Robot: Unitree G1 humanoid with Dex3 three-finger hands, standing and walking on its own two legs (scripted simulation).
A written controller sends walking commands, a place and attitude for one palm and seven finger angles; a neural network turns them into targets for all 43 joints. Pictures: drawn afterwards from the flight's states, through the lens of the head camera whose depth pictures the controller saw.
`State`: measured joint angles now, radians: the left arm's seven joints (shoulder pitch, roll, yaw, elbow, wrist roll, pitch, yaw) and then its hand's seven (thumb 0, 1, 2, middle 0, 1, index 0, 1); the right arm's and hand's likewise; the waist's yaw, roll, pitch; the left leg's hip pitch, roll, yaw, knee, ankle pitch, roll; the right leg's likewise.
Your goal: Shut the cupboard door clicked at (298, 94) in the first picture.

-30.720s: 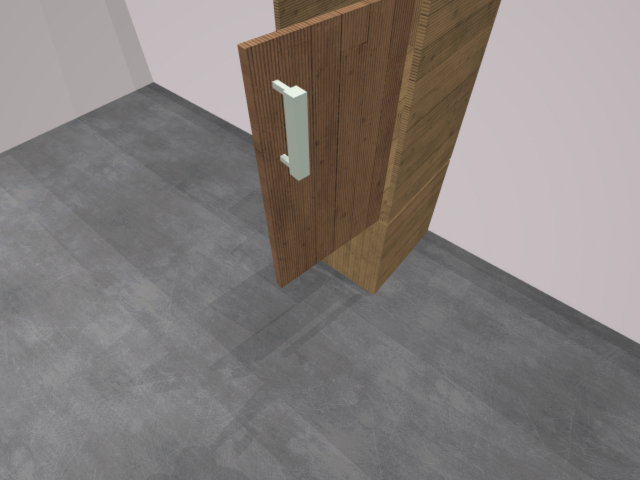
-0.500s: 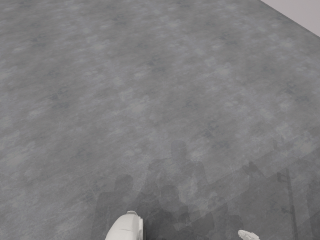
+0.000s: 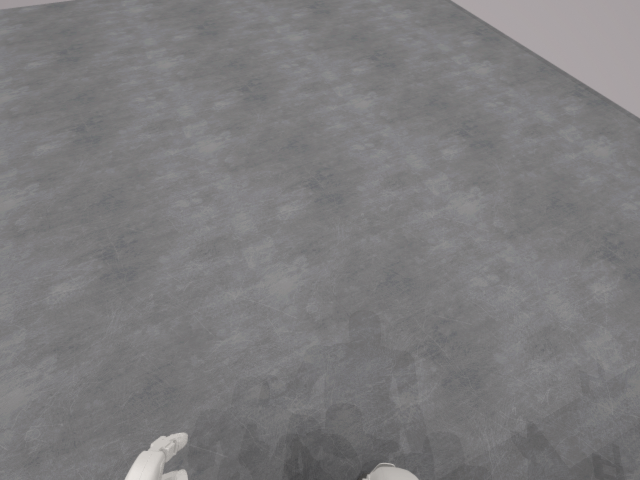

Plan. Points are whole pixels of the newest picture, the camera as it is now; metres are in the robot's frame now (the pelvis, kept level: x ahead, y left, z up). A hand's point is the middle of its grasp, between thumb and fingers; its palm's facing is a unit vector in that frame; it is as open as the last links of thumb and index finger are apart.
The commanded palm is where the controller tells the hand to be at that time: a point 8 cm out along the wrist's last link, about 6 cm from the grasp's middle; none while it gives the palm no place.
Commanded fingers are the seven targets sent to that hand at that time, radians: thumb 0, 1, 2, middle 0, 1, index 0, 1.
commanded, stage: turn to face it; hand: left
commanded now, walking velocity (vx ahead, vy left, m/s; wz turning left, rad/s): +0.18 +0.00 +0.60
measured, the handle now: out of the picture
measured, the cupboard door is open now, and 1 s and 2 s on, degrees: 48 48 48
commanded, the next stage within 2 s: none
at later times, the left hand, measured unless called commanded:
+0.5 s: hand (187, 443) +0.20 +0.20 -0.17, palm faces -0.05 -0.98 -0.20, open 7.3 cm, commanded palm none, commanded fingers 0.00 0.90 0.90 -0.20 -0.30 -0.20 -0.30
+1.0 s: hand (228, 332) +0.38 +0.16 -0.17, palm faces -0.37 -0.90 -0.22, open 7.4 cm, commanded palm none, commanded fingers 0.00 0.90 0.90 -0.20 -0.30 -0.20 -0.30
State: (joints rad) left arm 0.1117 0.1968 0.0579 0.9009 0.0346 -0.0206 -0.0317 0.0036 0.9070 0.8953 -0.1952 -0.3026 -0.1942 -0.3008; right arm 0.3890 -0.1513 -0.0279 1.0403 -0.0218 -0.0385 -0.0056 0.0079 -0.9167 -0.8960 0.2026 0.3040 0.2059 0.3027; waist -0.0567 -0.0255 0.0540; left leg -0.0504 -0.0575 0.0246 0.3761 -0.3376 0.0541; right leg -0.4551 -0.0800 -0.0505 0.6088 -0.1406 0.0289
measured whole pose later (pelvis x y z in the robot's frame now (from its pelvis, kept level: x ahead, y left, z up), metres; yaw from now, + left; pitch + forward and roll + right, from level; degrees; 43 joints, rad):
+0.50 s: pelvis +0.15 +0.01 +0.00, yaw -8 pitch +0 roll -2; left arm 0.25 0.20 0.09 1.00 0.02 0.06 -0.02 0.00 0.92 0.89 -0.20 -0.30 -0.19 -0.30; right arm 0.16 -0.17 -0.01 0.93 -0.03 0.00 -0.03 0.01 -0.92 -0.90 0.20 0.30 0.21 0.30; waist 0.02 0.00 0.07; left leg -0.25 0.10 0.18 0.55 -0.30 0.01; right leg -0.41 -0.02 -0.07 0.95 -0.51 0.03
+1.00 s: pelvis +0.23 +0.00 -0.01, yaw -25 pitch +2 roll -1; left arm 0.20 0.24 0.08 0.89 0.03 0.05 -0.01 0.00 0.90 0.89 -0.20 -0.30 -0.20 -0.30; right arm 0.13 -0.24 -0.03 0.86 0.00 0.03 -0.01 0.01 -0.91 -0.90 0.20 0.30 0.20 0.30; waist 0.01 -0.02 0.08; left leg -0.36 0.04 0.02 0.63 -0.32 -0.08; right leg -0.30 0.04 0.10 0.56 -0.30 0.01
